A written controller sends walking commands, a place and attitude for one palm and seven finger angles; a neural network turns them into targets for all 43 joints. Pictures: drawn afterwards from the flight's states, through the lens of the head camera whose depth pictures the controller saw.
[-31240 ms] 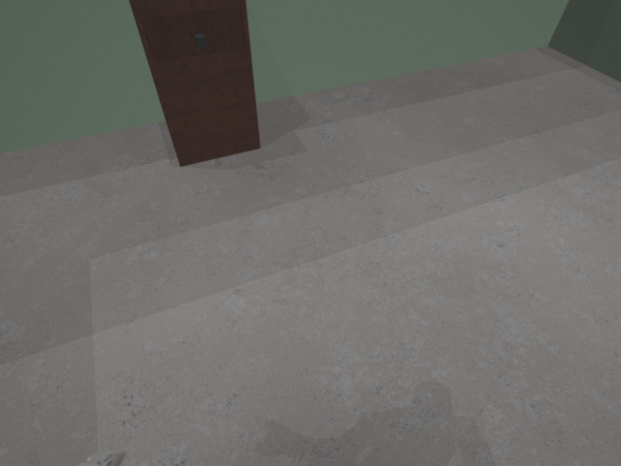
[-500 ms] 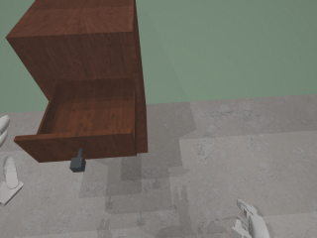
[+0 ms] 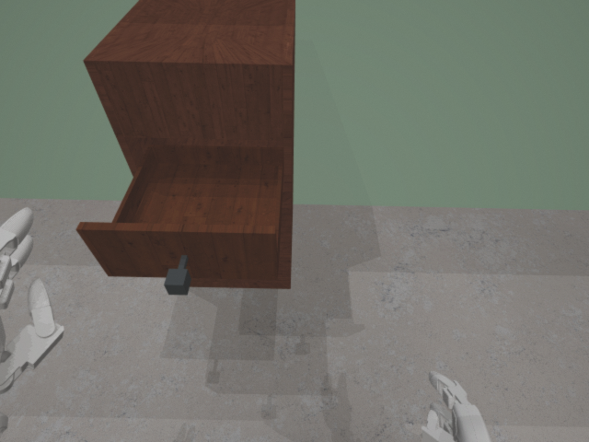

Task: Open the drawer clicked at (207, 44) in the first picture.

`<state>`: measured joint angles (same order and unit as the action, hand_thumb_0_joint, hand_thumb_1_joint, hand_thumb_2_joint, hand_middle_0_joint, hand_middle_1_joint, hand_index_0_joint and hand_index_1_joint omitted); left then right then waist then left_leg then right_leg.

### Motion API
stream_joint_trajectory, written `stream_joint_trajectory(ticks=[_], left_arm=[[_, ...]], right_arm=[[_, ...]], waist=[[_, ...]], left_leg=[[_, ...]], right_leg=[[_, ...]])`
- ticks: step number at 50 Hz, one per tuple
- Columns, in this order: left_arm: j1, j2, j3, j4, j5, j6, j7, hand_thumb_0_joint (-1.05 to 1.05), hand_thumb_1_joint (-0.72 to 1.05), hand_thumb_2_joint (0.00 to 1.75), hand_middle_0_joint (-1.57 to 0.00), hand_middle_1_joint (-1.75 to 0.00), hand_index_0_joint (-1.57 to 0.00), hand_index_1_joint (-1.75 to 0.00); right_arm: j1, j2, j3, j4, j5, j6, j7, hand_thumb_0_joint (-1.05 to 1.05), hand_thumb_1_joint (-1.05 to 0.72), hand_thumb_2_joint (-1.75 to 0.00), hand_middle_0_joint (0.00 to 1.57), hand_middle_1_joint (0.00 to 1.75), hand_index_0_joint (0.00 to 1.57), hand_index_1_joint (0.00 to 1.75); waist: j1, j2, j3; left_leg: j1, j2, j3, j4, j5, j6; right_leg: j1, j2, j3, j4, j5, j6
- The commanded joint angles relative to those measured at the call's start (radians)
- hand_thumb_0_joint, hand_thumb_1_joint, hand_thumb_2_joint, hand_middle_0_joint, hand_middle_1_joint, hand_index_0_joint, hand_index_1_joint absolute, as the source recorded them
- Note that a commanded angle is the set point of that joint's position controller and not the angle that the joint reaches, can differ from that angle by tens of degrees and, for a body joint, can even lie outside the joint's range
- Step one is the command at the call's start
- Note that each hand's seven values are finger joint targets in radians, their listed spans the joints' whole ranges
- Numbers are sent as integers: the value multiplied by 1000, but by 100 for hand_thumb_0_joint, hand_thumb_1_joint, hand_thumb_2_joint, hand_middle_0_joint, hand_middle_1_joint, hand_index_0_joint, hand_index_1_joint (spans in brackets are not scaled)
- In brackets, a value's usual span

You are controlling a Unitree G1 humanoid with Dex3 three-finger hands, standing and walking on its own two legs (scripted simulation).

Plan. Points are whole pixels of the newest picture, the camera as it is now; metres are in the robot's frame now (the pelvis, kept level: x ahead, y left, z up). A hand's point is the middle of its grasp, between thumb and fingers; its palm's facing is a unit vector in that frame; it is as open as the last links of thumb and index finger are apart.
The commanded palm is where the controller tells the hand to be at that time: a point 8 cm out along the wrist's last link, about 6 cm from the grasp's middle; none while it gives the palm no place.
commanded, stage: let the arm hang, fingers relaxed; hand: left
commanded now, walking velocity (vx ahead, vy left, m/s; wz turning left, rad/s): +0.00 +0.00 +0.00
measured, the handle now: (180, 273) +0.45 +0.26 -0.14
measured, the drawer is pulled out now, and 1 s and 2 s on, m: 0.30 0.30 0.30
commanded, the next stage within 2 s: look to check the result in 1.16 s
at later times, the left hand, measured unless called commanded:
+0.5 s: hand out of the picture +0.02 +0.21 -0.17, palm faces +0.08 -0.98 -0.20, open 7.0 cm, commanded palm none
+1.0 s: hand out of the picture -0.01 +0.18 -0.17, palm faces +0.06 -0.99 -0.15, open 7.3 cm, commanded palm none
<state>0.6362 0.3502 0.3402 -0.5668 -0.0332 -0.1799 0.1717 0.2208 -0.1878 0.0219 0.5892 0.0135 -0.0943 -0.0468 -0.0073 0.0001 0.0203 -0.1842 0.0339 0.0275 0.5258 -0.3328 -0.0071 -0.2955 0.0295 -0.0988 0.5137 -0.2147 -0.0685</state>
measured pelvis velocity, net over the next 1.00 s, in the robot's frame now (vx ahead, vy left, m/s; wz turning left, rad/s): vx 0.00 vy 0.03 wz -0.01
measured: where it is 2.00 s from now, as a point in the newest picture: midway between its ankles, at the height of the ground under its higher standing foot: outside the picture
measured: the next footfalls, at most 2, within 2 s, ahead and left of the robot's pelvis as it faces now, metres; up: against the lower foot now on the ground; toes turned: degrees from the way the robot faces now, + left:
none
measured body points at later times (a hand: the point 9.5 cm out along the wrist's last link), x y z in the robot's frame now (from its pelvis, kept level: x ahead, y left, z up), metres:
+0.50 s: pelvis +0.01 +0.02 +0.01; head +0.04 +0.04 +0.45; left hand +0.01 +0.26 -0.16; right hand -0.01 -0.21 -0.14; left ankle -0.03 +0.13 -0.73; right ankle +0.04 -0.07 -0.73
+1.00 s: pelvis +0.00 +0.03 +0.01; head +0.01 +0.03 +0.46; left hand -0.01 +0.23 -0.16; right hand -0.03 -0.16 -0.16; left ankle -0.03 +0.13 -0.73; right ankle +0.04 -0.07 -0.73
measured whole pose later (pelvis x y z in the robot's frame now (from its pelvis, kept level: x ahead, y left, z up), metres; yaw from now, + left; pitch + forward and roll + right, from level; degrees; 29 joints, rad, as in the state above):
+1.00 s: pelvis +0.00 +0.03 +0.01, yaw -1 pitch -3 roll +0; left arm 0.29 0.10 0.02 1.15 0.02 0.02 0.04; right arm 0.35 -0.07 0.01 1.11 -0.01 0.00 -0.05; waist 0.01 0.00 0.06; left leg -0.09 0.00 0.05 0.43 -0.29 0.02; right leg -0.20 0.00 -0.07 0.42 -0.17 -0.03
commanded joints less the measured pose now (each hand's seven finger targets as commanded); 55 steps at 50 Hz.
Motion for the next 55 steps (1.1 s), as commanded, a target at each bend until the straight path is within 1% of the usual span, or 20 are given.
stream_joint_trajectory(ticks=[1, 2, 3, 4, 6, 8, 10, 11, 12, 13, 15, 19, 21, 23, 28, 32, 34, 39, 46, 55], left_arm=[[-27, 179, 116, -241, -3, -64, 23, 0, 90, 90, -20, -30, -20, -30], [-23, 176, 114, -248, -5, -65, 22, 0, 90, 90, -20, -30, -20, -30], [-149, -9, -277, 610, 72, 74, -107, 0, 90, 90, -20, -30, -20, -30], [-109, -51, -220, 658, 84, 158, -139, 0, 90, 90, -20, -30, -20, -30], [-184, -68, -236, 714, 75, 180, -155, 0, 90, 90, -20, -30, -20, -30], [-260, -58, -245, 830, 77, 184, -155, 0, 90, 90, -20, -30, -20, -30], [-277, -34, -247, 966, 73, 191, -152, 0, 90, 90, -20, -30, -20, -30], [-286, -18, -248, 1042, 70, 192, -149, 0, 90, 90, -20, -30, -20, -30], [-306, -5, -251, 1114, 65, 192, -147, 0, 90, 90, -20, -30, -20, -30], [-342, -5, -258, 1176, 61, 195, -144, 0, 90, 90, -20, -30, -20, -30], [-355, -26, -270, 1290, 54, 194, -145, 0, 90, 90, -20, -30, -20, -30], [-325, -85, -268, 1445, 53, 191, -141, 0, 90, 90, -20, -30, -20, -30], [-326, -86, -277, 1495, 49, 189, -143, 0, 90, 90, -20, -30, -20, -30], [-318, -90, -284, 1538, 47, 185, -142, 0, 90, 90, -20, -30, -20, -30], [-301, -106, -300, 1620, 45, 187, -139, 0, 90, 90, -20, -30, -20, -30], [-287, -115, -304, 1661, 43, 185, -136, 0, 90, 90, -20, -30, -20, -30], [-278, -124, -306, 1673, 45, 185, -134, 0, 90, 90, -20, -30, -20, -30], [-266, -141, -308, 1691, 47, 184, -130, 0, 90, 90, -20, -30, -20, -30], [-258, -160, -304, 1692, 49, 184, -129, 0, 90, 90, -20, -30, -20, -30], [-257, -169, -301, 1690, 50, 184, -130, 0, 90, 90, -20, -30, -20, -30]], right_arm=[[-94, -126, -53, -148, -4, -50, -3, 0, -90, -90, 20, 30, 20, 30], [-94, -126, -54, -147, -3, -49, 0, 0, -90, -90, 20, 30, 20, 30], [-86, -169, -109, 111, -6, -96, 79, 0, -90, -90, 20, 30, 20, 30], [25, -146, -97, 126, -28, -19, 78, 0, -90, -90, 20, 30, 20, 30], [18, -124, -75, 89, -33, 34, 62, 0, -90, -90, 20, 30, 20, 30], [4, -123, -70, 96, -41, 51, 53, 0, -90, -90, 20, 30, 20, 30], [11, -117, -64, 120, -36, 71, 38, 0, -90, -90, 20, 30, 20, 30], [23, -108, -62, 143, -33, 80, 31, 0, -90, -90, 20, 30, 20, 30], [37, -97, -59, 169, -30, 86, 26, 0, -90, -90, 20, 30, 20, 30], [46, -93, -54, 199, -31, 90, 23, 0, -90, -90, 20, 30, 20, 30], [50, -80, -40, 255, -32, 90, 16, 0, -90, -90, 20, 30, 20, 30], [101, -50, -42, 336, -32, 92, 1, 0, -90, -90, 20, 30, 20, 30], [131, -38, -41, 370, -28, 94, 0, 0, -90, -90, 20, 30, 20, 30], [155, -36, -42, 394, -24, 95, -3, 0, -90, -90, 20, 30, 20, 30], [200, -24, -37, 452, -21, 98, -6, 0, -90, -90, 20, 30, 20, 30], [232, -9, -30, 489, -21, 94, -7, 0, -90, -90, 20, 30, 20, 30], [236, -1, -30, 500, -20, 93, -8, 0, -90, -90, 20, 30, 20, 30], [249, 18, -29, 517, -21, 92, -8, 0, -90, -90, 20, 30, 20, 30], [253, 39, -30, 524, -22, 89, -9, 0, -90, -90, 20, 30, 20, 30], [264, 41, -33, 517, -23, 86, -11, 0, -90, -90, 20, 30, 20, 30]], waist=[[-17, 17, -34], [-18, 21, -43], [-69, -3, 2], [-45, -1, -49], [-17, -32, -29], [-2, -136, -49], [12, -168, -84], [13, -165, -105], [7, -113, -101], [-2, -32, -71], [12, 96, -27], [18, 154, -33], [17, 142, -15], [16, 74, -4], [15, 30, 61], [12, -6, 59], [13, 12, 71], [11, -12, 100], [12, 27, 133], [11, 41, 118]], left_leg=[[-154, 46, -73, -120, -7, 75], [-145, 34, -57, -101, 17, 67], [-98, 42, -39, 56, 160, 21], [-90, 67, -66, 16, 207, 34], [-186, 86, -129, -27, 181, 79], [-166, 64, -124, -6, 275, 75], [-145, 14, -69, 27, 274, 55], [-106, -9, -41, 38, 224, 40], [-76, -13, -35, 26, 179, 35], [-36, 3, -48, -19, 227, 35], [-66, 43, -77, -92, 274, 45], [-40, 60, -78, -130, 244, 50], [-45, 57, -77, -148, 219, 48], [-16, 64, -74, -153, 230, 47], [-20, 66, -74, -190, 182, 52], [-22, 63, -70, -200, 173, 54], [-21, 67, -67, -205, 166, 55], [-30, 63, -68, -210, 137, 58], [-53, 57, -63, -218, 101, 55], [-49, 66, -74, -227, 102, 60]], right_leg=[[149, -104, 214, -141, -93, 36], [161, -115, 224, -151, -58, 33], [-40, -179, 104, 2, 83, 5], [-35, -157, 112, 53, 128, 6], [-2, -108, 69, 93, 56, 21], [51, -117, 93, 85, 167, 8], [165, -170, 154, 30, 334, -13], [184, -198, 184, -1, 375, -30], [173, -210, 195, -29, 348, -37], [138, -182, 166, -22, 317, -31], [168, -131, 130, -34, 224, 4], [212, -115, 114, -107, 174, 5], [220, -116, 115, -126, 171, 3], [206, -117, 110, -138, 187, 3], [177, -115, 114, -167, 123, 8], [189, -118, 117, -171, 114, 12], [176, -117, 113, -174, 98, 15], [148, -116, 115, -177, 71, 18], [122, -112, 120, -174, 56, 21], [119, -108, 116, -161, 63, 22]])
